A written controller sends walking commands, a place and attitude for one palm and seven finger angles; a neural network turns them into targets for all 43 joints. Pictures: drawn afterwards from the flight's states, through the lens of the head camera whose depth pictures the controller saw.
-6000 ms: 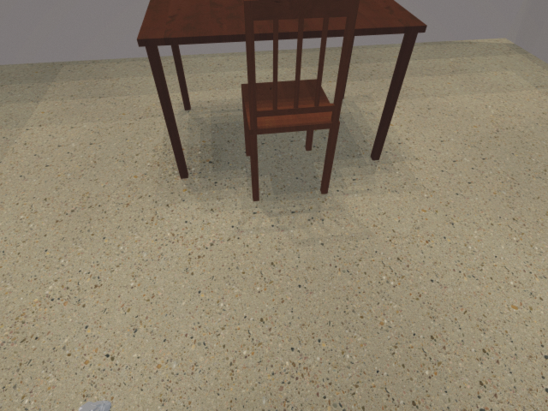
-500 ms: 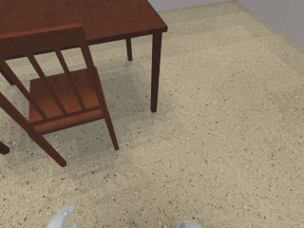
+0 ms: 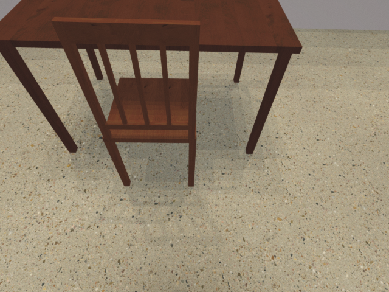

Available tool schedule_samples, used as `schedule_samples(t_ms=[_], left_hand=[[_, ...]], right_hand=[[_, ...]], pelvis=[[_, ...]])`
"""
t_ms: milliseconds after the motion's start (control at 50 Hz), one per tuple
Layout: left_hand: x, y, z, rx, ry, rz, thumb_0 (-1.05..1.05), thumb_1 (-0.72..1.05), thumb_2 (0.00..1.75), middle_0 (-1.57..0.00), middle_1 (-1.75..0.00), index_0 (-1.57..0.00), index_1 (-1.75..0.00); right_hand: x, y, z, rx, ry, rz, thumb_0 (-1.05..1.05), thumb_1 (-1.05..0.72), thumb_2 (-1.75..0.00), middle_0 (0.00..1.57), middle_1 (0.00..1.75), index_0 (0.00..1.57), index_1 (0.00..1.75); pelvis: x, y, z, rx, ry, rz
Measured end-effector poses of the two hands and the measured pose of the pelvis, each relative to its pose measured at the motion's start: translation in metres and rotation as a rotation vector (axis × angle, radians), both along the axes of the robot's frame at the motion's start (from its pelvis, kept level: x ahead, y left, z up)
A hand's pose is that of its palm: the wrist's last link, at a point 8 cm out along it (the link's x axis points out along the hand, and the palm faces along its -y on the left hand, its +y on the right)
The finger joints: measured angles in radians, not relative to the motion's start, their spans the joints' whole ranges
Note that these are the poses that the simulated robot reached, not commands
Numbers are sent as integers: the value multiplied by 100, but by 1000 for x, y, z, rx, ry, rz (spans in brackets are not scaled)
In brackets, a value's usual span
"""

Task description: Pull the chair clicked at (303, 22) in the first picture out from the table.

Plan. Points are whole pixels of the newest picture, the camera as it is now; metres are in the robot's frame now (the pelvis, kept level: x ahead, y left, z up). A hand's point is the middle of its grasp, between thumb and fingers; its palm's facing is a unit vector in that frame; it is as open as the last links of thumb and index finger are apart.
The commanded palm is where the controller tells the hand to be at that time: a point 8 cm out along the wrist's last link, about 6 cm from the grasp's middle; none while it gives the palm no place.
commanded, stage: turn to face it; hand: left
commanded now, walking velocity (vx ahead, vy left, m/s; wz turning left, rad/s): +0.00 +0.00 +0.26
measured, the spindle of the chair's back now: (140, 89) +0.71 +0.24 -0.06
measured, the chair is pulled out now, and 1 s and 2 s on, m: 0.00 0.00 0.00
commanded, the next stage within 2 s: take the last steps up to it in 0.04 s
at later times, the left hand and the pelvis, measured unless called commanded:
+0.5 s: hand out of the picture +0.05 +0.17 -0.15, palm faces +0.17 -0.96 -0.22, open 7.4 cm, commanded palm none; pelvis +0.04 -0.02 +0.01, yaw +6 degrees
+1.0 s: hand out of the picture +0.13 +0.22 -0.17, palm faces +0.18 -0.97 -0.17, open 7.4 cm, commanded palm none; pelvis +0.19 +0.06 +0.01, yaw +6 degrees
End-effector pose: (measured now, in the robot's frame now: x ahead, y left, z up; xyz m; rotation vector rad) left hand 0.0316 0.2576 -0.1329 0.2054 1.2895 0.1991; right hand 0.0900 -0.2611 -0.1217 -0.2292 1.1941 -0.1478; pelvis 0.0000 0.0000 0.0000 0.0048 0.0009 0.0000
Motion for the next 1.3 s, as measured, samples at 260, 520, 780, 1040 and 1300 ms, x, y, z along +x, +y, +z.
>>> schedule_samples(t_ms=[260, 520, 780, 1040, 1300], left_hand=[[-20, 15, 12, -16, 33, 86, 1, 91, 90, -20, -30, -19, -30], [-6, -51, 20, -43, -38, 138, 0, 90, 90, -20, -30, -20, -30], [-38, -72, 11, -164, 280, 263, 0, 90, 90, -20, -30, -20, -30], [128, 25, -2, -90, 89, 173, 1, 91, 90, -20, -30, -19, -30], [284, 10, 16, -20, -113, 55, 0, 91, 90, -20, -30, -19, -30]], right_hand=[[19, 41, 16, 23, -35, 81, 1, -91, -90, 20, 30, 20, 30], [-11, 16, -18, 110, 159, 43, 1, -91, -90, 20, 30, 20, 30], [101, 53, -8, 87, 130, 99, 1, -92, -90, 20, 30, 19, 30], [189, 96, 4, 36, -9, 66, -1, -95, -90, 20, 30, 20, 30], [196, 91, -28, 135, 172, -3, 1, -92, -90, 20, 30, 20, 30]], pelvis=[[5, 11, 18, -12, -7, 59], [50, -16, 14, 10, -28, 108], [125, 14, 13, -5, -6, 141], [201, 57, 13, 9, -19, 108], [270, 37, 8, 25, -19, 107]])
